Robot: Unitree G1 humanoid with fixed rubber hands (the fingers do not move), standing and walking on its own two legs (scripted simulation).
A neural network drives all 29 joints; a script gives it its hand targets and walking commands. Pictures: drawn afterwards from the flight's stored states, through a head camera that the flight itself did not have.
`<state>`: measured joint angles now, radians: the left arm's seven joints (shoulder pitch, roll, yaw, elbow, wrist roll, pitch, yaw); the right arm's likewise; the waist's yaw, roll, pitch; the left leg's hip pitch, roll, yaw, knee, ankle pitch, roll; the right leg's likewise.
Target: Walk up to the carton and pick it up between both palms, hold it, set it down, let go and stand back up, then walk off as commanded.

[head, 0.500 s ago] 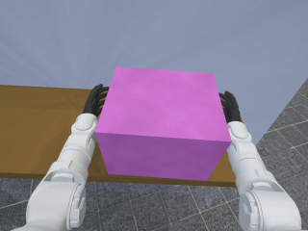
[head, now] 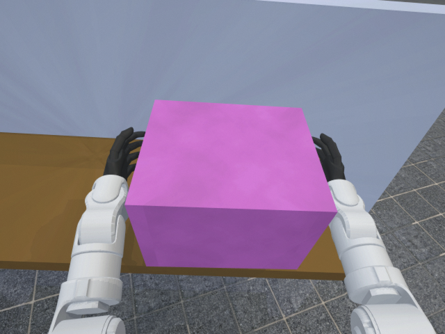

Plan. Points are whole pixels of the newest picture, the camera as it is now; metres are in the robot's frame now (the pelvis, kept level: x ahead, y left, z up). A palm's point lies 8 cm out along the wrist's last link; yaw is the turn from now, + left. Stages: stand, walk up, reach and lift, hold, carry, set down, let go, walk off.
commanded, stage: reach and lift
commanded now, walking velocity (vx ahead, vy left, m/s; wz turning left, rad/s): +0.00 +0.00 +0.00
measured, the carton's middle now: (226, 184) +0.38 +0.00 +0.09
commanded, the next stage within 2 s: hold in 1.12 s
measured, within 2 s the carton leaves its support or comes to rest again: neither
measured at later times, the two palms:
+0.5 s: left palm (109, 172) +0.34 +0.19 +0.16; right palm (338, 176) +0.35 -0.19 +0.15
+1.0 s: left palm (109, 168) +0.34 +0.19 +0.17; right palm (340, 172) +0.35 -0.19 +0.16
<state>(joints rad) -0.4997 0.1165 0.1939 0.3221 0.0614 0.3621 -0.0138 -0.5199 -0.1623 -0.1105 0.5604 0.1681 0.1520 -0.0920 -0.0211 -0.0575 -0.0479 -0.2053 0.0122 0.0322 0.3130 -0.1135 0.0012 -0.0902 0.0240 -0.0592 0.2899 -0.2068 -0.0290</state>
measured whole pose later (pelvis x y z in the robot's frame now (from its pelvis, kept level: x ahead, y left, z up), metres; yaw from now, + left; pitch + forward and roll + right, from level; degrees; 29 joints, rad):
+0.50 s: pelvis -0.02 +0.00 +0.00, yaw +0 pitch -2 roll +0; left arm -0.52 0.10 0.25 0.21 0.12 0.54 -0.07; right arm -0.55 -0.14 -0.15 0.52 0.13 0.27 -0.07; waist -0.03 -0.06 -0.05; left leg -0.17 0.01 0.03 0.29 -0.08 0.00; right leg -0.07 0.03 -0.06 0.30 -0.20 -0.04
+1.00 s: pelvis -0.01 +0.00 +0.00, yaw +0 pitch -2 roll +0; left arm -0.49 0.10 0.23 0.11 0.13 0.62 -0.05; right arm -0.56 -0.17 -0.12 0.49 0.19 0.31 -0.07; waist -0.05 -0.07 -0.05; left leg -0.16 0.01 0.03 0.28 -0.09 0.01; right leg -0.06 0.02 -0.06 0.29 -0.19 -0.03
